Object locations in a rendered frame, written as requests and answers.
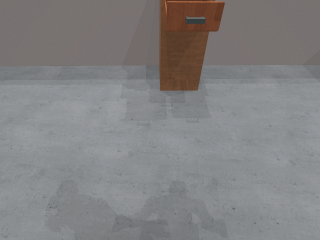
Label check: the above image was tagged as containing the drawer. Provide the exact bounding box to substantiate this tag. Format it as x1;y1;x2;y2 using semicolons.
164;0;225;32

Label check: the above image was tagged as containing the cabinet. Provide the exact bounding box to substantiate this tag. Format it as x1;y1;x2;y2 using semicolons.
159;0;215;91

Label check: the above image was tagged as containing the handle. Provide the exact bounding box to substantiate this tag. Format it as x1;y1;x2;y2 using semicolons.
186;16;206;24

